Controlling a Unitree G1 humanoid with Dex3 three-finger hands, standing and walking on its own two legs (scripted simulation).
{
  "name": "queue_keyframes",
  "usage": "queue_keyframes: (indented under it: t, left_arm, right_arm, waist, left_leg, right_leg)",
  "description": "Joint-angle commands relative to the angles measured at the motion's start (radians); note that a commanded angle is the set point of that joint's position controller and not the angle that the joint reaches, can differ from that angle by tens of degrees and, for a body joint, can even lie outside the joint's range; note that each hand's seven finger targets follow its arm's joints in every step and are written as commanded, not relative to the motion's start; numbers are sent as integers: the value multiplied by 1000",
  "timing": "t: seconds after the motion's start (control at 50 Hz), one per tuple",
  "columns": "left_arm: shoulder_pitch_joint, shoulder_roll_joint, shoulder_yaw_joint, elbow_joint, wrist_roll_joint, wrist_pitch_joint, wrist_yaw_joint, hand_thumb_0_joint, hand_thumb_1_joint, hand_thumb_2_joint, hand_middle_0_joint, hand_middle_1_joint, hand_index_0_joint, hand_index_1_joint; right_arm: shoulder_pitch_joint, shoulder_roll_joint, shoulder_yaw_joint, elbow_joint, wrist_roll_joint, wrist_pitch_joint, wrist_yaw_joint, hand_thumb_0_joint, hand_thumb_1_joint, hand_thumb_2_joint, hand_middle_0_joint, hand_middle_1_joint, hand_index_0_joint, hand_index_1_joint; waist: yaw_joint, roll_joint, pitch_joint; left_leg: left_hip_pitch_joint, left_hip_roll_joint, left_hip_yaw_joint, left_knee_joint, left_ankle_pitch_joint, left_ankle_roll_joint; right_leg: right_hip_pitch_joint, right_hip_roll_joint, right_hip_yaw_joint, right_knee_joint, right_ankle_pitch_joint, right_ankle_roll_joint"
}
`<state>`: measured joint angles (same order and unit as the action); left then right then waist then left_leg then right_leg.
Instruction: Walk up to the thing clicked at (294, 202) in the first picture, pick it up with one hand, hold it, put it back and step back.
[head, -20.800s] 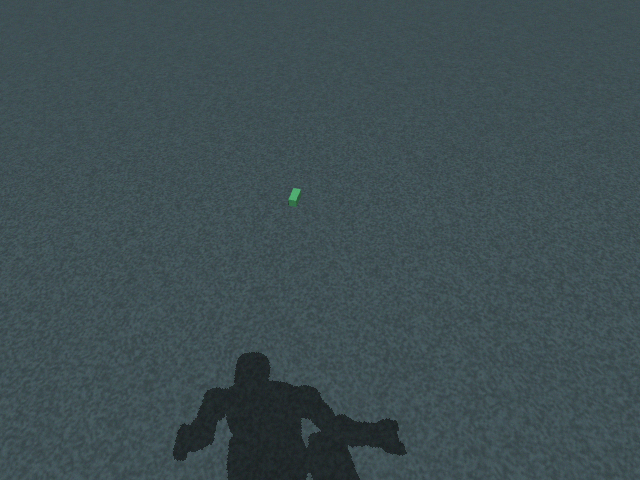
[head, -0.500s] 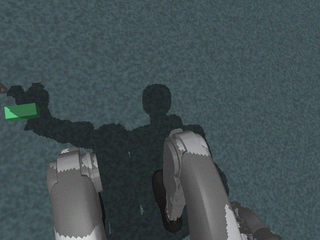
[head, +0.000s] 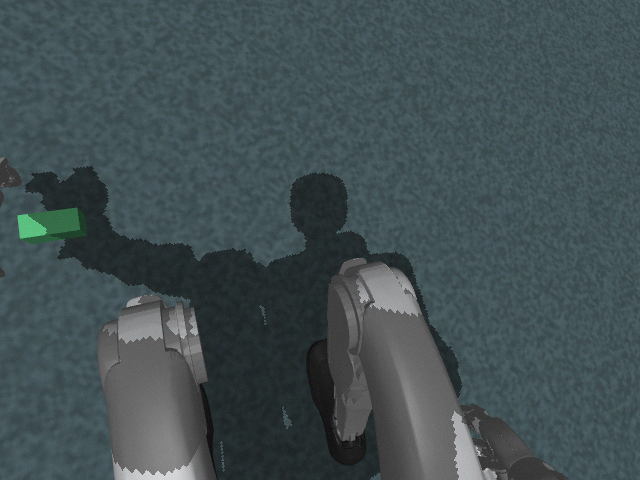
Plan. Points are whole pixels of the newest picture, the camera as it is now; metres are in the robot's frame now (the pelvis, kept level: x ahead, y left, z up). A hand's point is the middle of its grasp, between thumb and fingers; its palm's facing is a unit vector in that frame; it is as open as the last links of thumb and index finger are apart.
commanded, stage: rise first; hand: left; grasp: from above
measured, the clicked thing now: (54, 225) +0.46 +0.32 -0.30
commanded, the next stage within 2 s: approach in 0.06 s
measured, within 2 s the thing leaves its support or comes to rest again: neither
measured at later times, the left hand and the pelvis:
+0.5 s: hand (34, 209) +0.45 +0.30 -0.17, palm faces -0.43 -0.05 -0.90, open 12.4 cm; pelvis +0.00 +0.00 +0.00, yaw +0 degrees
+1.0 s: hand out of the picture +0.42 +0.34 -0.18, palm faces -0.52 -0.08 -0.85, open 12.2 cm; pelvis +0.00 +0.00 +0.00, yaw +0 degrees
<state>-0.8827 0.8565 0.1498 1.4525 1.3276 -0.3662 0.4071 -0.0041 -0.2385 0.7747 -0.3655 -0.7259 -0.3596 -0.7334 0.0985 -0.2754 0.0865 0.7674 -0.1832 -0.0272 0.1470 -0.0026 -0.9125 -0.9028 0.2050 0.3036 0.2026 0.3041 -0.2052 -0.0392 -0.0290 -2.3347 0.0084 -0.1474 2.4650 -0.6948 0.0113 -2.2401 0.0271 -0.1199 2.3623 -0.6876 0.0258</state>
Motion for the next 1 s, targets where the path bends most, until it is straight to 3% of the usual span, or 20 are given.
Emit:
queue_keyframes:
  t: [0.0,0.1,0.12,0.14,0.18,0.24,0.36,0.46,0.5,0.56,0.6,0.62,0.68,0.72,0.8,0.84,0.88,0.9,0.94,0.98]
  left_arm:
    - [-264,281,37,-146,-22,3,38,0,-242,769,-368,-704,-354,-719]
    - [-257,283,41,-161,-16,8,38,0,-225,754,-382,-691,-368,-706]
    - [-252,277,35,-139,-15,11,37,0,-233,762,-377,-691,-362,-707]
    - [-267,278,42,-161,-20,6,40,0,-313,842,-367,-662,-320,-712]
    - [-267,276,38,-159,-21,7,42,0,-244,761,-346,-748,-343,-751]
    - [-293,187,-30,-150,-27,6,37,0,-254,769,-338,-767,-337,-769]
    - [-448,84,-121,-110,-23,16,70,0,-269,788,-320,-794,-322,-793]
    - [-467,159,-72,-22,22,83,136,0,-254,783,-350,-763,-345,-768]
    - [-476,164,-65,19,31,117,149,0,-258,783,-345,-763,-340,-769]
    - [-414,208,-36,39,14,167,156,0,-239,765,-373,-736,-366,-745]
    - [-396,224,-23,29,-8,197,146,0,-213,740,-380,-727,-379,-729]
    - [-373,225,-23,54,-20,211,132,0,-212,734,-372,-735,-374,-733]
    - [-317,256,-17,12,-61,223,76,0,-231,743,-370,-718,-366,-721]
    - [-273,302,17,-33,-91,213,43,0,-212,724,-382,-705,-381,-706]
    - [-242,331,58,-87,-108,152,-29,0,-222,727,-374,-723,-374,-723]
    - [-301,250,0,-142,-115,97,-60,0,-215,713,-378,-725,-380,-723]
    - [-358,272,-4,-204,-112,42,-71,0,-216,720,-374,-729,-376,-727]
    - [-368,261,-9,-229,-107,15,-66,0,-201,714,-373,-740,-381,-732]
    - [-351,173,-61,-203,-100,-19,-55,0,-221,709,-339,-772,-358,-752]
    - [-365,159,-83,-132,-80,-38,-23,0,-245,737,-315,-793,-333,-775]
  right_arm:
    - [189,-255,-76,-14,8,-10,-15,0,-906,-902,200,300,200,300]
    - [176,-256,-82,-23,15,-13,-14,0,-906,-902,200,300,200,300]
    - [177,-255,-80,-23,14,-14,-12,0,-906,-902,200,300,200,300]
    - [177,-255,-81,-24,15,-13,-13,0,-906,-902,200,300,200,300]
    - [177,-255,-83,-28,14,-14,-14,0,-902,-896,200,300,200,300]
    - [195,-244,-81,-12,14,-19,-12,0,-904,-897,200,300,200,300]
    - [226,-253,-73,3,12,-34,-20,0,-902,-895,200,300,200,300]
    - [228,-265,-54,-11,5,-48,-20,0,-905,-897,200,300,200,300]
    - [230,-266,-40,-22,-3,-55,-15,0,-903,-896,200,300,200,300]
    - [221,-261,-29,-44,5,-55,-13,0,-907,-897,200,300,200,300]
    - [223,-261,-23,-49,10,-53,-9,0,-904,-896,200,300,200,300]
    - [224,-262,-20,-57,13,-56,-5,0,-904,-896,200,300,200,300]
    - [209,-265,-23,-71,31,-58,-3,0,-904,-895,200,300,200,300]
    - [206,-270,-28,-79,39,-55,-5,0,-904,-895,200,300,200,300]
    - [206,-285,-49,-102,35,-39,-15,0,-905,-896,200,300,200,300]
    - [220,-277,-47,-91,29,-35,-19,0,-906,-897,200,300,200,300]
    - [244,-275,-50,-73,23,-35,-22,0,-906,-897,200,300,200,300]
    - [264,-283,-52,-53,17,-34,-23,0,-903,-895,200,300,200,300]
    - [267,-275,-55,-41,11,-36,-19,0,-903,-896,200,300,200,300]
    - [257,-279,-48,-34,8,-34,-17,0,-902,-896,200,300,200,300]
  waist:
    - [10,332,-642]
    - [18,365,-653]
    - [6,359,-636]
    - [8,352,-650]
    - [2,332,-648]
    - [-27,322,-617]
    - [-97,327,-603]
    - [-74,410,-626]
    - [-91,389,-620]
    - [-55,400,-662]
    - [-50,372,-685]
    - [-58,339,-671]
    - [-36,288,-654]
    - [-6,286,-686]
    - [-35,231,-647]
    - [-62,228,-600]
    - [-72,264,-603]
    - [-70,287,-618]
    - [-89,305,-598]
    - [-101,295,-570]
  left_leg:
    - [524,-17,77,-269,177,13]
    - [562,-13,66,-288,176,7]
    - [547,-14,68,-283,168,9]
    - [540,-15,69,-284,164,10]
    - [522,-15,78,-269,173,14]
    - [512,-15,80,-266,164,16]
    - [520,-10,60,-272,126,9]
    - [568,-10,62,-290,172,-2]
    - [537,-11,73,-281,175,5]
    - [517,-13,101,-269,208,15]
    - [485,-13,108,-256,233,24]
    - [457,-14,108,-246,227,31]
    - [395,-13,109,-241,192,42]
    - [406,-12,104,-246,197,37]
    - [349,-13,98,-223,175,38]
    - [351,-14,86,-216,131,29]
    - [379,-11,79,-206,116,22]
    - [412,-13,78,-212,123,15]
    - [475,-9,63,-219,132,6]
    - [492,-8,45,-223,131,4]
  right_leg:
    - [274,33,-56,-226,194,-60]
    - [240,31,-61,-210,190,-63]
    - [234,31,-61,-211,185,-64]
    - [243,33,-60,-215,183,-64]
    - [259,32,-54,-225,195,-61]
    - [250,34,-50,-243,195,-58]
    - [200,36,-70,-245,165,-60]
    - [192,29,-74,-205,209,-66]
    - [210,34,-73,-216,222,-64]
    - [284,35,-47,-230,263,-62]
    - [341,39,-35,-230,294,-57]
    - [354,40,-33,-234,292,-52]
    - [392,42,-16,-245,254,-48]
    - [414,39,-21,-234,244,-52]
    - [447,38,-16,-248,222,-50]
    - [385,37,-27,-267,158,-60]
    - [369,40,-23,-272,131,-60]
    - [355,37,-45,-270,140,-62]
    - [303,37,-66,-254,152,-62]
    - [255,39,-85,-239,151,-63]
